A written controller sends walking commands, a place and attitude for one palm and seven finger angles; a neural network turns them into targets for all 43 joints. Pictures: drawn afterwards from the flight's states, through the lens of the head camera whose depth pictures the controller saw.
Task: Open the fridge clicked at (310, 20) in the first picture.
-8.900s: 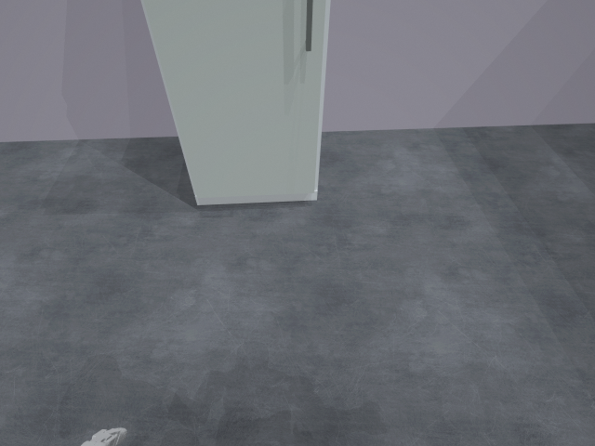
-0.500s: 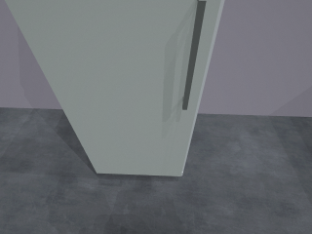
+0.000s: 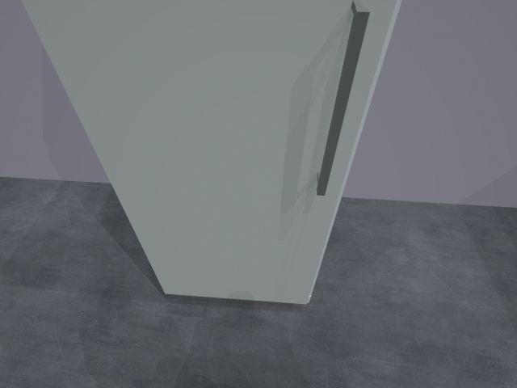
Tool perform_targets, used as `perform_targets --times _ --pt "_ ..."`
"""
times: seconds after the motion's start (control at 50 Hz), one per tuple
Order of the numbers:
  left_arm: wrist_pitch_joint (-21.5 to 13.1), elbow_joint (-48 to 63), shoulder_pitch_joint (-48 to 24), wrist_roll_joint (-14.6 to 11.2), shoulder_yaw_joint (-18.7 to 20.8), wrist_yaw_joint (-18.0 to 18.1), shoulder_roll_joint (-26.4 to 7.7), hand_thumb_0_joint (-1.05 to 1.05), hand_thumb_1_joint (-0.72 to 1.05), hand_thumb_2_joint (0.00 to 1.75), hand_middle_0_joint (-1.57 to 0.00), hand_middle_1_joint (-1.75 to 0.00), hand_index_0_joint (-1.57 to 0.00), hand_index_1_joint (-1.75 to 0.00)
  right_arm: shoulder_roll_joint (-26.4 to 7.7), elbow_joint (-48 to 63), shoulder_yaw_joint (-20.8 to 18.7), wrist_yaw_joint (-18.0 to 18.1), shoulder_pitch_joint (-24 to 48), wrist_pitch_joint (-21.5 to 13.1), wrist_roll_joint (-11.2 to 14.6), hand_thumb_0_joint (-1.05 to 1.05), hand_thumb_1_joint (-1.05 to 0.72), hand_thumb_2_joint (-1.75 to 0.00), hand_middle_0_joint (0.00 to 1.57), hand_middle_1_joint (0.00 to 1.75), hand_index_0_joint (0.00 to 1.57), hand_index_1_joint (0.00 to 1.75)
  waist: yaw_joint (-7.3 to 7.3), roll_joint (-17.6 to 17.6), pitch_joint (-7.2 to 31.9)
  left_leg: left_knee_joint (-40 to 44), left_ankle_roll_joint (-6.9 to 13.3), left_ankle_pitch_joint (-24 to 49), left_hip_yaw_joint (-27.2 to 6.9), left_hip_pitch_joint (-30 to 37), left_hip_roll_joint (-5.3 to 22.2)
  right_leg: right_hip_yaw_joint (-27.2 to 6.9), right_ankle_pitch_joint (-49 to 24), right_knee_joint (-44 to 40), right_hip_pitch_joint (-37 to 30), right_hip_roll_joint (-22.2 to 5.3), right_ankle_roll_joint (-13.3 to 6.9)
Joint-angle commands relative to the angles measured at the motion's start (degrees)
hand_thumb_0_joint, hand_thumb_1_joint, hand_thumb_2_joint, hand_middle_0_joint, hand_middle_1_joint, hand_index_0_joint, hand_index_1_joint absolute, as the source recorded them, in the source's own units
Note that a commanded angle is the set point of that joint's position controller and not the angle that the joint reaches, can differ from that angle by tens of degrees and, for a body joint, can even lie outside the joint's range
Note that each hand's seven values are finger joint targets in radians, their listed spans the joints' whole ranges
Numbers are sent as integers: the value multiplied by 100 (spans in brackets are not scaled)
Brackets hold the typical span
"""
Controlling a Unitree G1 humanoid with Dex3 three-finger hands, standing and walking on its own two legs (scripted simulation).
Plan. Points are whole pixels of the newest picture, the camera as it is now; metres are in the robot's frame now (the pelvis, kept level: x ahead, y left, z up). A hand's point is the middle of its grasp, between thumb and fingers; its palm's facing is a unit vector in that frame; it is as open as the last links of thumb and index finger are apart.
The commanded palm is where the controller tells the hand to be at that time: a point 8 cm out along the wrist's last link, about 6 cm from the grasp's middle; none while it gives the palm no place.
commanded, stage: shuffle to correct the standing spot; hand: right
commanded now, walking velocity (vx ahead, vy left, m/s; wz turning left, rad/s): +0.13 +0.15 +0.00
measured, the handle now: (335, 116) +0.52 -0.09 +0.17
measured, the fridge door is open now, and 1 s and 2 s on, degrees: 0 0 0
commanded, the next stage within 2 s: come to a stop and stand still in 0.06 s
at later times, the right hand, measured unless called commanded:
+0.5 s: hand out of the picture +0.04 -0.10 -0.18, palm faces +0.07 +0.99 -0.13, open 7.4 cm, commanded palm none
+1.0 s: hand out of the picture +0.06 -0.14 -0.18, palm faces +0.05 +0.98 -0.20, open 7.4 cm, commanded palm none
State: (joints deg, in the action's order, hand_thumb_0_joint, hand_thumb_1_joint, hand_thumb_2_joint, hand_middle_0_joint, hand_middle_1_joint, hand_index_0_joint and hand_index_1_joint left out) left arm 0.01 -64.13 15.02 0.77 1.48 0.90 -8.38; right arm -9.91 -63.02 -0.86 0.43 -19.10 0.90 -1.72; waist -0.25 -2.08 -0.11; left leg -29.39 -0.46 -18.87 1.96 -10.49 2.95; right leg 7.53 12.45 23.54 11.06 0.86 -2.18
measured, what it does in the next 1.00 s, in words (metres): steps on the spot: right foot, then right foot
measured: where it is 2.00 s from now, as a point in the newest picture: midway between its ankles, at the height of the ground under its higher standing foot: outside the picture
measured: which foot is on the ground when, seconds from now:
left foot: down 0.00-1.00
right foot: down 0.00-0.10, up 0.12-0.34, down 0.36-0.66, up 0.68-0.98, down 1.00-1.00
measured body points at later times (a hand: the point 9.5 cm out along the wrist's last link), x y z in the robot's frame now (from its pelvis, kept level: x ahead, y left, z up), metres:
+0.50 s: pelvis +0.08 +0.04 +0.00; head +0.12 +0.03 +0.44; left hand +0.13 +0.26 -0.16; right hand +0.04 -0.16 -0.17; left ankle -0.02 +0.11 -0.73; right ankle +0.09 -0.08 -0.74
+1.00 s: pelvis +0.04 +0.04 -0.01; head +0.06 +0.04 +0.44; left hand +0.08 +0.28 -0.16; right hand +0.06 -0.19 -0.16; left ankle +0.01 +0.14 -0.74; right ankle +0.02 -0.10 -0.74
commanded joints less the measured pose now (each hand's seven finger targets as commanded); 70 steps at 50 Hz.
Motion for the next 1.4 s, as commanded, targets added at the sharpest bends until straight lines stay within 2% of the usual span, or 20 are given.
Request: perform_targets --times 0.0,0.04,0.08,0.1,0.16,0.22,0.3,0.34,0.38,0.48,0.56,0.6,0.62,0.64,0.72,0.86,0.92,0.96,1.04,1.38 --pt "-77 148 483 42 292 157 -1122 0 90 90 -20 -30 -20 -30 -246 273 -145 -49 -411 -10 -56 0 -90 -90 20 30 20 30 -35 678 -485 -154 80 -124 144 -818 -11 -1806 1289 -960 102 -1822 -527" --pt "-84 197 360 38 268 154 -899 0 90 90 -20 -30 -20 -30 -278 204 -191 -47 -761 -57 -50 0 -90 -90 20 30 20 30 149 232 -427 660 166 200 -56 84 112 -1107 1274 -263 868 -1328 -202" --pt "-79 376 105 32 128 130 -348 0 90 90 -20 -30 -20 -30 -633 58 -293 47 -1187 -121 -27 0 -90 -90 20 30 20 30 346 -1575 -610 1650 664 87 -1468 735 1043 51 1233 1538 1977 -357 168" --pt "-55 475 -184 62 117 132 -385 0 90 90 -20 -30 -20 -30 -547 12 -286 97 -1354 -145 -5 0 -90 -90 20 30 20 30 440 -1347 -781 1763 879 885 -1763 639 1388 -132 1743 2395 2247 -438 172" --pt "-80 382 -129 45 137 109 -253 0 90 90 -20 -30 -20 -30 -352 23 -232 128 -1086 -225 -5 0 -90 -90 20 30 20 30 190 -82 -544 1252 1363 2598 -1179 931 1326 -318 1517 3387 2400 -601 255" --pt "-62 307 -87 -4 21 100 4 0 90 90 -20 -30 -20 -30 -195 -40 -123 201 -1004 -303 5 0 -90 -90 20 30 20 30 118 51 -425 954 1105 4238 -743 806 1124 -289 1175 2449 1760 -606 335" --pt "-68 101 293 -60 -7 165 -123 0 90 90 -20 -30 -20 -30 -277 -59 -64 235 -699 -291 69 0 -90 -90 20 30 20 30 -113 -175 -187 365 529 4554 -304 312 606 -240 -674 408 112 -470 245" --pt "-99 55 503 -57 60 225 -387 0 90 90 -20 -30 -20 -30 -103 -4 -84 308 -932 -216 70 0 -90 -90 20 30 20 30 -52 117 22 261 -18 3799 -220 -184 322 -509 -3389 674 -813 -930 -39" --pt "-61 82 577 -76 102 277 -510 0 90 90 -20 -30 -20 -30 -112 45 -87 364 -941 -149 39 0 -90 -90 20 30 20 30 -115 618 29 18 -129 3358 -51 -402 218 -639 -4915 956 -1114 -1202 -265" --pt "9 326 436 -39 276 279 -886 0 90 90 -20 -30 -20 -30 -120 429 -173 296 -499 -64 57 0 -90 -90 20 30 20 30 -103 1122 133 -802 -95 16 8 -844 -87 -1336 -5864 468 -1233 -1805 -741" --pt "57 569 -107 42 331 251 -975 0 90 90 -20 -30 -20 -30 -130 615 -273 232 -467 -7 33 0 -90 -90 20 30 20 30 147 1044 242 -618 16 -324 -181 -681 -17 -1236 -4593 424 -761 -1826 -719" --pt "90 702 -262 3 331 171 -818 0 90 90 -20 -30 -20 -30 -447 579 -316 225 -593 -67 -30 0 -90 -90 20 30 20 30 253 163 485 659 -29 2300 -372 205 304 -679 -2538 1188 -45 -1085 -106" --pt "138 808 -200 -11 293 120 -494 0 90 90 -20 -30 -20 -30 -845 635 -375 251 -443 -90 -59 0 -90 -90 20 30 20 30 195 -1037 307 749 157 4117 -1168 549 1217 -158 -36 1753 858 -362 250" --pt "262 870 -524 21 263 138 -419 0 90 90 -20 -30 -20 -30 -863 606 -339 270 -514 -77 -14 0 -90 -90 20 30 20 30 411 -1473 -64 729 301 5545 -1401 409 1631 -444 1941 2475 1292 -105 304" --pt "313 665 -317 25 244 87 -498 0 90 90 -20 -30 -20 -30 -772 753 -235 275 -18 -114 19 0 -90 -90 20 30 20 30 143 -522 -190 506 666 5322 -958 557 1357 -827 1363 3489 1605 -245 362" --pt "189 732 -453 -2 141 -13 -576 0 90 90 -20 -30 -20 -30 -1029 760 -271 189 63 -184 3 0 -90 -90 20 30 20 30 230 -637 -257 987 1056 2927 -1102 279 1302 -665 1210 2008 1022 -396 433" --pt "63 550 -126 0 110 12 -656 0 90 90 -20 -30 -20 -30 -1106 648 -268 130 299 -220 43 0 -90 -90 20 30 20 30 52 -584 -117 938 755 1981 -819 18 917 -519 442 523 66 -367 381" --pt "-71 371 52 21 71 52 -809 0 90 90 -20 -30 -20 -30 -743 532 -181 84 251 -213 105 0 -90 -90 20 30 20 30 42 188 -18 791 258 1066 -468 -456 425 -949 -697 -175 -700 -787 217" --pt "-104 128 100 30 -29 80 -737 0 90 90 -20 -30 -20 -30 -442 168 -104 79 201 -127 97 0 -90 -90 20 30 20 30 58 881 -320 822 -40 547 -49 125 194 -1285 -52 -696 143 -1088 139" --pt "-100 72 469 12 100 234 -608 0 90 90 -20 -30 -20 -30 -216 -1 -132 74 -466 -63 33 0 -90 -90 20 30 20 30 82 398 -231 621 12 1332 -62 88 165 -1029 -813 -251 195 -1034 27"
